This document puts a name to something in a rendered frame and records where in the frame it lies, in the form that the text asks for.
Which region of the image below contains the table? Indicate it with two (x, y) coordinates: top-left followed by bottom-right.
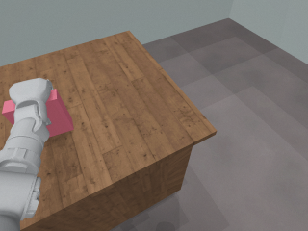
(0, 31), (217, 231)

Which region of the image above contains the sponge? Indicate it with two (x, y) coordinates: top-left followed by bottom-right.
(2, 89), (74, 138)

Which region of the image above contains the robot left forearm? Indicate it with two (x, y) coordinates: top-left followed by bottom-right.
(0, 97), (50, 175)

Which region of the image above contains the left robot hand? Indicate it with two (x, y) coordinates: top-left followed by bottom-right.
(9, 78), (54, 126)

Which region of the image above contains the robot left upper arm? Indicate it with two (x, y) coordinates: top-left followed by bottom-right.
(0, 170), (41, 231)

